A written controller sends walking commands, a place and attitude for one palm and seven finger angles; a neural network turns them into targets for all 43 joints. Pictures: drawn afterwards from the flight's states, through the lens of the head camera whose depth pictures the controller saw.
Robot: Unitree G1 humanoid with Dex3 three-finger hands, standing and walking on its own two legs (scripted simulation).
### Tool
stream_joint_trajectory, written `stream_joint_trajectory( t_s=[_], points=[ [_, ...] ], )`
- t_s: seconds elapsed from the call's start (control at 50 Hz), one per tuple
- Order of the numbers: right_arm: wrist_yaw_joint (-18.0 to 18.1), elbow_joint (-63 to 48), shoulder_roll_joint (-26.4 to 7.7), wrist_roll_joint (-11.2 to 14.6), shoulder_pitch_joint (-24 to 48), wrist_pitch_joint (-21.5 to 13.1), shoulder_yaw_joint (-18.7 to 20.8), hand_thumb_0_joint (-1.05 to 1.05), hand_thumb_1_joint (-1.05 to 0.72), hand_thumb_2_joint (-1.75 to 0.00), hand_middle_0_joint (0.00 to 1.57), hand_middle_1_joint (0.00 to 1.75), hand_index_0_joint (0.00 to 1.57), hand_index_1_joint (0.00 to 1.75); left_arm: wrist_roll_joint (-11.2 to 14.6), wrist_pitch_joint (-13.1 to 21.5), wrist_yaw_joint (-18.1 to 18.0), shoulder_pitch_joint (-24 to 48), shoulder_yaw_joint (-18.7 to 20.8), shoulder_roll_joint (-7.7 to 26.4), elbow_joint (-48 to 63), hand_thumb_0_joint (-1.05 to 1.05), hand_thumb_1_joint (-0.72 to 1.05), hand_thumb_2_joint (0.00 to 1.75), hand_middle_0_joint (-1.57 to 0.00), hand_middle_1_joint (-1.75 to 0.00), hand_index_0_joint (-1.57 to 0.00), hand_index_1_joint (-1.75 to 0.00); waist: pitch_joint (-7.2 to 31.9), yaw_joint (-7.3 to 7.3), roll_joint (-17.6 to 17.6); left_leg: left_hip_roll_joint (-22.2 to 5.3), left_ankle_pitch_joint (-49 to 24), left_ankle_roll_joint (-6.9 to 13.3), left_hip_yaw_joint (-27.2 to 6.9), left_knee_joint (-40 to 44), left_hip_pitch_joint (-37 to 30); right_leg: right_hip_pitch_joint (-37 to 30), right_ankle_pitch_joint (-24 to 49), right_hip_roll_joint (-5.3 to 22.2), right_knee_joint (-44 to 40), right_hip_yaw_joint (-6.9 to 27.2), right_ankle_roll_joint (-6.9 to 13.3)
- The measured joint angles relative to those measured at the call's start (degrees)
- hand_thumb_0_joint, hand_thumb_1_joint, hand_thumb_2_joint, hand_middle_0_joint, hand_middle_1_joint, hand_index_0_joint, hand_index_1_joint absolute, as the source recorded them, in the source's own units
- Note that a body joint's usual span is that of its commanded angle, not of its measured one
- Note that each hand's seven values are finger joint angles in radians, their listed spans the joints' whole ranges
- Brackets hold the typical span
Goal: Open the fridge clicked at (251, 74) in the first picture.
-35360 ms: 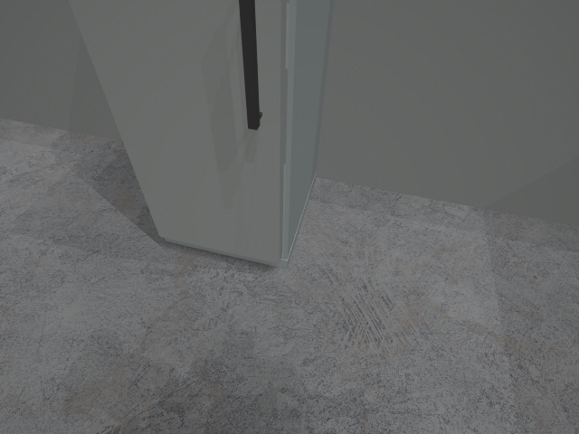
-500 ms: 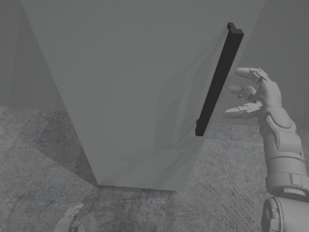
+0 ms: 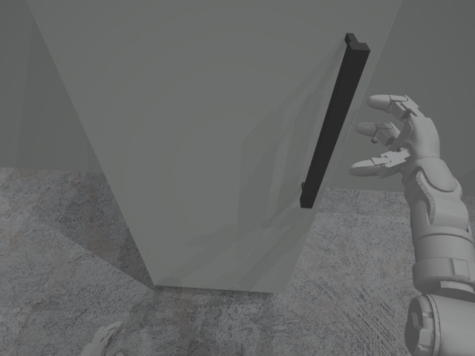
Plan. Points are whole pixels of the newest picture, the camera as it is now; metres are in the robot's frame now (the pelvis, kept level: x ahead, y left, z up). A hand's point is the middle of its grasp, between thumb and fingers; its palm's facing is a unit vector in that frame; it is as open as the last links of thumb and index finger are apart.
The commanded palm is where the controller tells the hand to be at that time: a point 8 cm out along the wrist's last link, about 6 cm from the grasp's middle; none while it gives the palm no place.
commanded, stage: move the hooked fingers beside the handle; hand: right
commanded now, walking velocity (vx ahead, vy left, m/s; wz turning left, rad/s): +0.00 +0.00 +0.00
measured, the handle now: (323, 136) +0.47 -0.11 +0.15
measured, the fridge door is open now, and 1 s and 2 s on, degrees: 0 0 0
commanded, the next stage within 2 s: feel for the door with the fingertips in 0.28 s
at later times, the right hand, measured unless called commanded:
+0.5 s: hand (365, 140) +0.43 -0.17 +0.18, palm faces -0.01 +1.00 +0.00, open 14.0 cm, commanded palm +0.40 -0.20 +0.18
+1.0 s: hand (340, 136) +0.43 -0.12 +0.19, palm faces -0.02 +1.00 +0.02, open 13.8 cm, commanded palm +0.40 -0.18 +0.18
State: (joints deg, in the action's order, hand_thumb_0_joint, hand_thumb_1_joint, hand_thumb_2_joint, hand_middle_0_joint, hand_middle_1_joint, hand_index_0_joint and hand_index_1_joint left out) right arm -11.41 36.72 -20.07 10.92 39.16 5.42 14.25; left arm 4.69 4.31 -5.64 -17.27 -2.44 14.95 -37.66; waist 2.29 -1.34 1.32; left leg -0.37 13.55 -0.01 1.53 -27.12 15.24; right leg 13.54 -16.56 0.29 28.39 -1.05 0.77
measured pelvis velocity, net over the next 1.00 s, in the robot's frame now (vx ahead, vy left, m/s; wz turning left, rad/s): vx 0.00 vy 0.00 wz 0.00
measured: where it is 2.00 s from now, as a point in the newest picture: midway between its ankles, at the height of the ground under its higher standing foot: outside the picture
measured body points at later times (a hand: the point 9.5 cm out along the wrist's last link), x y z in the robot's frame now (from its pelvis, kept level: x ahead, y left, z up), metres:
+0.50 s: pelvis +0.00 -0.01 +0.00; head +0.01 +0.00 +0.45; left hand +0.12 +0.25 -0.11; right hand +0.43 -0.22 +0.18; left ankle +0.01 +0.12 -0.74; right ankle -0.02 -0.11 -0.74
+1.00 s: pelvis +0.00 +0.00 +0.00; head -0.01 +0.01 +0.45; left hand +0.14 +0.23 -0.10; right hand +0.42 -0.18 +0.19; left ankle +0.01 +0.12 -0.74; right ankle -0.02 -0.11 -0.74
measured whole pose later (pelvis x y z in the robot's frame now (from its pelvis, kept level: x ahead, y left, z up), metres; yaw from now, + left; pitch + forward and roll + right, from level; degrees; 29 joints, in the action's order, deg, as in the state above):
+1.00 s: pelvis +0.00 +0.00 +0.00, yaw +0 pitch +1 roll +0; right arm -4.7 37.9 -12.6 9.1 42.8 7.3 10.0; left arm 3.4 2.8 -4.3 -14.2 -3.3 13.0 -37.1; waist 2.8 -1.0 1.4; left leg -0.9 14.0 -0.1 1.6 -28.5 16.0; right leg 13.8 -16.3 -0.2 28.6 -1.0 0.8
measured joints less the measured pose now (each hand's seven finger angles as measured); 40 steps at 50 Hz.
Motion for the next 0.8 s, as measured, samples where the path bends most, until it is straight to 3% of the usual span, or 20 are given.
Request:
stream_joint_trajectory(
  t_s=[0.12, 0.3, 0.42, 0.62, 0.8],
  points=[
    [0.13, 3.73, -0.10, -0.25, 1.42, 1.82, -0.02, -0.02, 0.50, -0.30, 0.30, 1.20, 0.30, 1.20, -0.12, -0.33, 0.51, 0.76, -0.12, -0.05, 1.05, 0.01, 0.90, 0.90, -0.20, -0.30, -0.21, -0.30, 0.68, -0.32, 0.51, -0.25, -0.03, -0.18, -0.26, -0.36, 1.18, 0.97, 0.14, -0.25, 0.04, -0.25, 0.19],
    [0.86, 0.99, 0.55, -0.86, -0.16, -1.32, 0.67, -0.02, 0.50, -0.30, 0.30, 1.20, 0.30, 1.20, -0.31, -0.44, 0.53, 0.31, -0.57, -0.91, 1.27, 0.01, 0.90, 0.89, -0.20, -0.30, -0.21, -0.30, -0.03, -0.14, -0.34, -0.02, 0.18, -0.17, -0.60, -0.50, 0.87, 0.52, -0.25, -0.04, 0.22, -0.59, 0.17],
    [0.57, 2.40, -0.05, -0.76, 1.62, 0.74, -0.46, -0.02, 0.50, -0.30, 0.30, 1.20, 0.30, 1.20, -0.16, -0.70, 0.52, -0.20, -0.26, -0.40, 0.78, 0.01, 0.90, 0.89, -0.20, -0.30, -0.21, -0.30, 0.24, -0.11, 0.20, -0.23, 0.14, -0.30, -0.32, -0.21, 0.97, 0.92, -0.29, -0.23, 0.29, -0.31, 0.29],
    [4.50, -2.72, 4.39, -0.57, -1.21, 0.93, -2.83, -0.02, 0.50, -0.30, 0.26, 1.20, 0.27, 1.19, -0.53, -0.39, 1.48, -0.41, 0.46, -0.58, -0.13, 0.01, 0.90, 0.90, -0.20, -0.30, -0.21, -0.30, 0.50, 1.11, 0.62, -0.68, 0.67, -0.56, -0.17, -0.65, 0.58, 0.44, -0.46, -0.68, 0.27, -0.14, 0.48],
    [6.07, -3.25, 5.97, -1.27, 0.46, 2.55, -6.14, -0.02, 0.50, -0.30, 0.23, 1.20, 0.29, 1.20, -0.76, -0.19, 1.33, 1.71, 0.05, -1.22, -0.45, 0.01, 0.90, 0.90, -0.20, -0.30, -0.21, -0.30, 0.00, 1.71, 0.50, -0.93, 0.79, -0.38, 0.68, -0.94, 0.01, 0.25, -0.29, -0.89, 0.64, 0.72, 0.32]
  ],
)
